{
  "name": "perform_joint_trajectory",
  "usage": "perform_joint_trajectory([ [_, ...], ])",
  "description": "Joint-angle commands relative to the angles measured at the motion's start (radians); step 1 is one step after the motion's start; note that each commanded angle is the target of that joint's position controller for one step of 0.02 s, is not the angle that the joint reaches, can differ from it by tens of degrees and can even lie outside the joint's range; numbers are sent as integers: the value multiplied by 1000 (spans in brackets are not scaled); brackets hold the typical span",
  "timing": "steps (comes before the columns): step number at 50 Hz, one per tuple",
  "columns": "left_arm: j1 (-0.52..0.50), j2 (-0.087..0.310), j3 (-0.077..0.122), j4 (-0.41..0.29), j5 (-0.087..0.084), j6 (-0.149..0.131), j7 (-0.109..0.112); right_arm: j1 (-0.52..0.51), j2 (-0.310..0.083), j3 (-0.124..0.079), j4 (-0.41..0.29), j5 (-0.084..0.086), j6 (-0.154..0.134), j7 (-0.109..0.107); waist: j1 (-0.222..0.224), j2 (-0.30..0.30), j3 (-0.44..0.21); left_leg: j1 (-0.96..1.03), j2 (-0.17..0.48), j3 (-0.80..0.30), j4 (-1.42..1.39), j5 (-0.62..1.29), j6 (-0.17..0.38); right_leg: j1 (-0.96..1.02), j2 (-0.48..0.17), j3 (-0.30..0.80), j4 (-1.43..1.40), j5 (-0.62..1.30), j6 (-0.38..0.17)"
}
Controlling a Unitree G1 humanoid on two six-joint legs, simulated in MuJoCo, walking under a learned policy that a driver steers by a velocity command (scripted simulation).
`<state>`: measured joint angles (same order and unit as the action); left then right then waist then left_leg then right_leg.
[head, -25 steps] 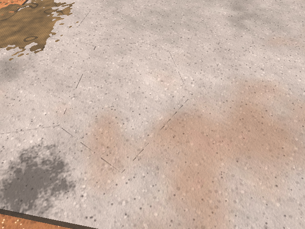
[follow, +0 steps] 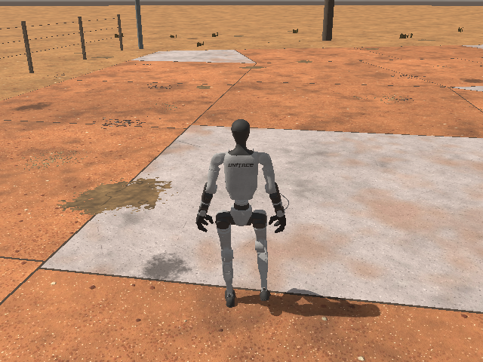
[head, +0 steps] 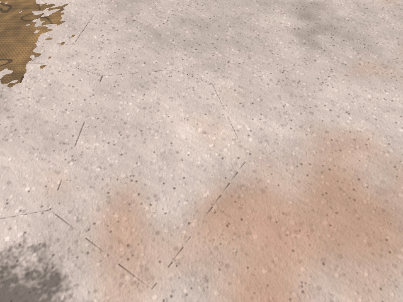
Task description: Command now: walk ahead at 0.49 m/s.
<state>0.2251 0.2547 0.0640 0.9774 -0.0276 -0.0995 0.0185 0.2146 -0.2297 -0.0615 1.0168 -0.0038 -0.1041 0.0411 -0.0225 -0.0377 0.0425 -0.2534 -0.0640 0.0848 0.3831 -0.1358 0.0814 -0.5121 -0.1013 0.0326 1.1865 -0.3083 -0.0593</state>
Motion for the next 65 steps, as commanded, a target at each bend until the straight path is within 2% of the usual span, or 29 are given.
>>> perform_joint_trajectory([
  [1, 62, 49, 17, -38, 8, 18, 8, -21, -113, -12, -43, -2, -20, -15, 48, 90, -21, 11, 285, -275, -282, 20, 172, -83, -78, 37, -84, 82, 17],
  [4, -45, 56, 20, -75, 16, 20, 3, 37, -144, -18, -32, -4, -14, -40, 22, 78, 5, 73, 283, -215, -300, 71, 157, -193, -79, 31, -255, 251, 47],
  [8, -166, 34, 8, -109, 7, 15, -18, 92, -150, -17, -23, 1, -12, -52, -20, 82, 18, 120, 254, -87, -306, 126, 108, -161, -33, -11, -465, 430, 37],
  [14, -309, 31, -7, -190, 1, 14, -60, 169, -163, -24, 3, 6, 17, -55, -59, 72, 60, 354, 328, -6, -225, 229, 83, -233, 8, -39, -596, 335, -4],
  [17, -248, 76, 11, -210, 3, 15, -79, 122, -204, -36, -25, 11, 37, -65, 2, 124, -7, 399, 341, 43, -46, 667, 49, -84, 80, -120, -599, 182, -51],
  [18, -134, 111, 32, -189, 4, 17, -81, 104, -213, -38, -37, 10, 47, -70, 66, 133, -76, 379, 326, 70, 112, 815, 30, 67, 124, -148, -611, 170, -74],
  [19, 32, 171, 65, -147, 2, 20, -73, 98, -203, -32, -53, 8, 52, -75, 143, 109, -166, 272, 283, 98, 339, 790, -5, 312, 151, -125, -650, 211, -111],
  [20, 182, 272, 98, -127, 7, 30, -52, 120, -162, -16, -90, -8, 41, -75, 169, -47, -287, -44, 212, 118, 698, 439, -56, 646, -55, 218, -665, 180, -208],
  [21, 160, 296, 92, -146, 3, 26, -54, 166, -52, 21, -121, -10, -1, -55, 89, -232, -393, -409, -11, -38, 1008, -394, -102, 903, -258, 778, -848, 64, -379],
  [22, 169, 218, 68, -145, 13, 24, -53, 74, -142, 0, -141, 24, -43, -37, 135, -140, -381, -524, 53, -199, 1063, -382, -65, 914, -229, 735, -891, 44, -329],
  [23, 127, 163, 55, -155, 16, 19, -48, 5, -166, -4, -163, 49, -63, -31, 130, -91, -263, -562, 99, -183, 1029, -311, -40, 804, -189, 565, -884, 113, -286],
  [24, 53, 142, 48, -173, 17, 13, -51, -17, -156, -5, -163, 38, -68, -37, 82, 27, -177, -519, 144, -176, 926, -239, -37, 637, -145, 448, -899, 211, -257],
  [25, -3, 110, 37, -192, 22, 10, -50, -24, -171, -19, -158, 16, -58, -46, 47, 48, -136, -446, 175, -173, 833, -206, -43, 511, -113, 371, -917, 299, -237],
  [26, -30, 101, 32, -206, 29, 9, -48, -11, -167, -23, -162, 9, -42, -47, 16, 35, -117, -384, 188, -177, 793, -192, -52, 426, -94, 345, -942, 338, -238],
  [29, -3, 147, 42, -211, 18, 7, -31, -31, -132, -23, -190, -9, -9, -55, -2, 17, -78, -359, 182, -152, 637, -130, -103, 312, -67, 280, -984, 401, -247],
  [32, 46, 173, 50, -208, 11, 13, -10, -155, -114, -17, -234, -12, -5, -56, 34, -1, -44, -359, 146, -138, 398, 72, -132, 268, -16, 222, -987, 362, -208],
  [36, 113, 152, 44, -181, 11, 17, -6, -259, -87, -1, -263, 1, -18, -38, 93, -45, -35, -255, 103, -112, 178, 298, -120, 261, 0, 188, -979, 266, -156],
  [41, 166, 155, 43, -152, 14, 29, -2, -298, -141, -9, -297, 7, -37, -16, 95, -62, -19, -299, 99, -126, 91, 149, -63, 469, -90, 276, -869, 335, -143],
  [43, 146, 163, 44, -158, 16, 38, 1, -205, -168, -20, -278, 6, -46, -16, 37, -79, -53, -177, 70, -91, 48, 90, -23, 503, -78, 271, -775, 537, -120],
  [44, 130, 142, 35, -169, 20, 38, -2, -77, -204, -38, -244, -2, -49, -20, -21, -63, -147, 16, 90, -105, 63, 126, 16, 468, -24, 231, -629, 639, -97],
  [45, 118, 110, 18, -194, 34, 38, -2, 100, -257, -51, -220, -11, -48, -23, -93, 23, -292, 287, 242, -274, 95, 151, 84, 315, 47, 164, -355, 460, -61],
  [46, 275, 36, -1, -190, 8, 21, -8, 204, -318, -73, -173, -8, -33, -16, -39, 348, -399, 624, 439, -710, 13, -51, 241, -73, 200, 83, -18, -115, 16],
  [47, 246, 113, 7, -177, -2, 11, -8, 198, -221, -47, -176, 21, -29, -10, -67, 274, -346, 617, 446, -826, -67, -252, 219, -215, 162, 160, 94, -267, 11],
  [48, 137, 161, 19, -201, -9, 6, -11, 128, -173, -33, -191, 23, -25, -12, -74, 174, -199, 490, 411, -687, -86, -264, 173, -270, 118, 151, 116, -183, 6],
  [49, 71, 152, 16, -219, -1, 4, -9, 58, -164, -25, -210, 11, -17, -13, -48, 86, -126, 355, 374, -575, -107, -172, 149, -243, 65, 100, 80, -99, 8],
  [51, 42, 132, 23, -233, 20, 6, -9, 7, -131, -11, -213, -7, -17, -12, 0, 93, -65, 191, 313, -451, -155, 10, 141, -171, 6, 75, -28, -15, 15],
  [54, 56, 84, 14, -236, 19, 19, -10, 29, -146, -14, -193, 4, -19, -14, 18, 127, -64, 134, 285, -349, -206, 136, 156, -139, -17, 40, -135, 17, 37],
  [59, -95, 55, -1, -283, 24, 16, -14, 83, -188, -24, -167, 15, -4, -34, -16, 104, -36, 132, 250, -220, -247, 227, 131, -152, -14, 3, -424, 268, 64],
  [65, -266, 55, -9, -340, 11, 4, -41, 180, -196, -21, -120, 24, 20, -38, -68, 110, 16, 217, 272, -187, -196, 251, 104, -105, 40, -28, -642, 360, 46],
])
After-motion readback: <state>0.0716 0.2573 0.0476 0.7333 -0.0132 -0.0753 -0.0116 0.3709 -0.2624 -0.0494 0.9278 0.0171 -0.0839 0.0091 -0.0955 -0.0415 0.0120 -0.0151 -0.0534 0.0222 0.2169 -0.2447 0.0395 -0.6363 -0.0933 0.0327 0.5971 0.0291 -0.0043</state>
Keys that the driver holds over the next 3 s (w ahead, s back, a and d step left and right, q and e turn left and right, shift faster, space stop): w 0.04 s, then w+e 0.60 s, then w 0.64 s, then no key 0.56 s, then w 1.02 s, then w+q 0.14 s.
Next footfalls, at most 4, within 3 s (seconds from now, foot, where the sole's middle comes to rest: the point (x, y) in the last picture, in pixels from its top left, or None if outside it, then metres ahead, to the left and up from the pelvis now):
0.38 right None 0.39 -0.17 -0.78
0.88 left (216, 234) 0.72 -0.05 -0.78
1.40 right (298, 192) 0.90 -0.38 -0.78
1.76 left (238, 176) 0.98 -0.15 -0.78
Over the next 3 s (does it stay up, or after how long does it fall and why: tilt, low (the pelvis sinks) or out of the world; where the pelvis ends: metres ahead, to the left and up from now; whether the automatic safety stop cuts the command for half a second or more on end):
stays up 1.34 -0.41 0.00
